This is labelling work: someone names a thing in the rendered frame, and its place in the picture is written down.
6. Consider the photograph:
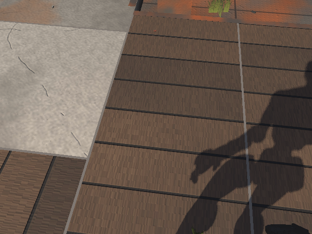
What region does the right robot hand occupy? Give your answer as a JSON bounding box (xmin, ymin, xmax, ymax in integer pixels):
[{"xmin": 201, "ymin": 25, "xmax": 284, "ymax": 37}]
[{"xmin": 265, "ymin": 223, "xmax": 310, "ymax": 234}]

